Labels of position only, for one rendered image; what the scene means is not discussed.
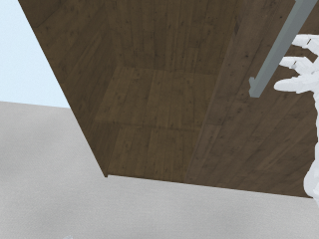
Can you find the wardrobe door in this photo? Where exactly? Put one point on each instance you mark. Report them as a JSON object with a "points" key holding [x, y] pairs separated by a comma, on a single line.
{"points": [[264, 144]]}

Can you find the right robot hand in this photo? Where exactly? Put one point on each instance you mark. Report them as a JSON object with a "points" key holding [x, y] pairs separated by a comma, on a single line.
{"points": [[306, 81]]}

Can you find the handle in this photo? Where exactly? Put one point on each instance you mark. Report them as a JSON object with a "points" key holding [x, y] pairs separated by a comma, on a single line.
{"points": [[290, 29]]}

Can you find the robot right upper arm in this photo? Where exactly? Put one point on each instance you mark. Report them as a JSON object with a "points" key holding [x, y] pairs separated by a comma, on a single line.
{"points": [[311, 181]]}

